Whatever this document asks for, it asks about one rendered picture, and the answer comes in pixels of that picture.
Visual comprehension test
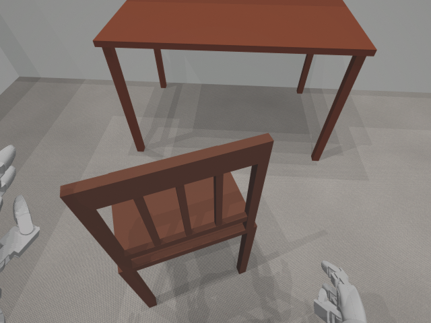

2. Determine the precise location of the robot right hand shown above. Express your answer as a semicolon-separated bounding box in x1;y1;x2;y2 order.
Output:
314;260;367;323

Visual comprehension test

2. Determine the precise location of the table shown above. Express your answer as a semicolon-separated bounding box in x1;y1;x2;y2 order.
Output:
93;0;377;161

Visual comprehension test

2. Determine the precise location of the robot left hand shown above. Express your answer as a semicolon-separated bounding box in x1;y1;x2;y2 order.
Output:
0;145;40;272

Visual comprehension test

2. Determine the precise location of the chair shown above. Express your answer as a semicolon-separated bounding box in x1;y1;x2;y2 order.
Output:
60;133;274;308

